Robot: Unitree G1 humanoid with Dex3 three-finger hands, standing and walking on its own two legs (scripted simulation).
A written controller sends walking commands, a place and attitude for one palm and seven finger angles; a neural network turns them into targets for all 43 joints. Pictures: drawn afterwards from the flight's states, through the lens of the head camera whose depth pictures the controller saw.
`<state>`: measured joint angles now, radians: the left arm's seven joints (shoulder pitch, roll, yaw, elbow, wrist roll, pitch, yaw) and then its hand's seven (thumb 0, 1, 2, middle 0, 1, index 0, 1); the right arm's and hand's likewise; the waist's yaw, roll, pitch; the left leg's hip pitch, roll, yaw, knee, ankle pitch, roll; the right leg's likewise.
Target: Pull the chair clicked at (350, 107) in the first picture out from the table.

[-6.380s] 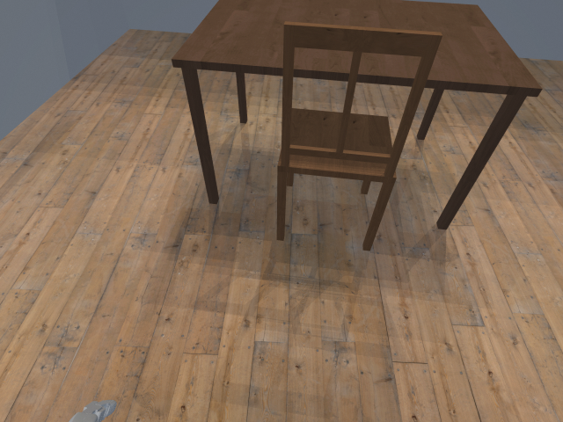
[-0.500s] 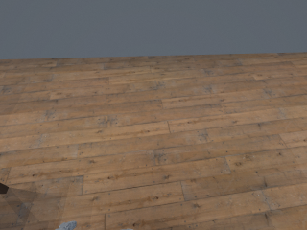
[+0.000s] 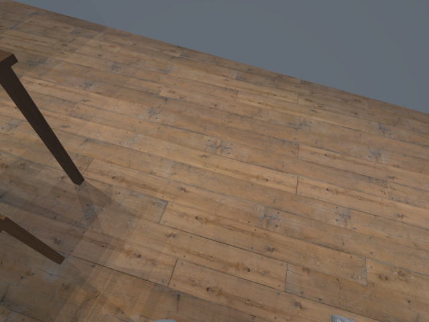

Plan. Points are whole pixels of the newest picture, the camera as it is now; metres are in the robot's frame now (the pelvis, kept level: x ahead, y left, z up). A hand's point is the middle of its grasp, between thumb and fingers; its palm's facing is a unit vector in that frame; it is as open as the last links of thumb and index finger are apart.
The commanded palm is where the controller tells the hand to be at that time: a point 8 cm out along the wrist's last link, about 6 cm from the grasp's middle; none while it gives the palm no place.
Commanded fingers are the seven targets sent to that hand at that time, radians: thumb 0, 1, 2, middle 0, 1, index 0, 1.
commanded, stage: turn to face it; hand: left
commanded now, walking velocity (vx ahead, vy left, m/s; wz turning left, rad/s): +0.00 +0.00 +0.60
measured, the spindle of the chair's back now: out of the picture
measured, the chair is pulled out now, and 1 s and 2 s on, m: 0.00 0.00 0.00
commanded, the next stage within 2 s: none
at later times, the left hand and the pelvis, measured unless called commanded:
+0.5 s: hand out of the picture +0.09 +0.21 -0.13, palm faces +0.25 -0.93 -0.28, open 7.4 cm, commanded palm none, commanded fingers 0.00 0.90 0.90 -0.20 -0.30 -0.20 -0.30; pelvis +0.00 -0.02 +0.01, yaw +15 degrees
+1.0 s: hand out of the picture -0.15 +0.22 -0.18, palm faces +0.60 -0.76 -0.25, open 7.4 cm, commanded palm none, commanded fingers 0.00 0.90 0.90 -0.20 -0.30 -0.20 -0.30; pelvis -0.04 +0.02 +0.00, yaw +35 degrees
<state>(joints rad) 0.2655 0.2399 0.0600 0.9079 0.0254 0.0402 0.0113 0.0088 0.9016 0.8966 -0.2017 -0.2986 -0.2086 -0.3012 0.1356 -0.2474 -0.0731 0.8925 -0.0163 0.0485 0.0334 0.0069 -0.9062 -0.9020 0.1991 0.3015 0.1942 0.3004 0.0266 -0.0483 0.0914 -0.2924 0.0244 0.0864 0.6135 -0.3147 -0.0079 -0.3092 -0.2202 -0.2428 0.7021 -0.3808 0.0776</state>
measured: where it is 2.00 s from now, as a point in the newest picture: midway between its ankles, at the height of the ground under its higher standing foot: outside the picture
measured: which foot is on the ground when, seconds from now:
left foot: down 0.00-0.48, up 0.50-0.92, down 0.94-1.00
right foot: up 0.00-0.46, down 0.48-0.94, up 0.96-1.00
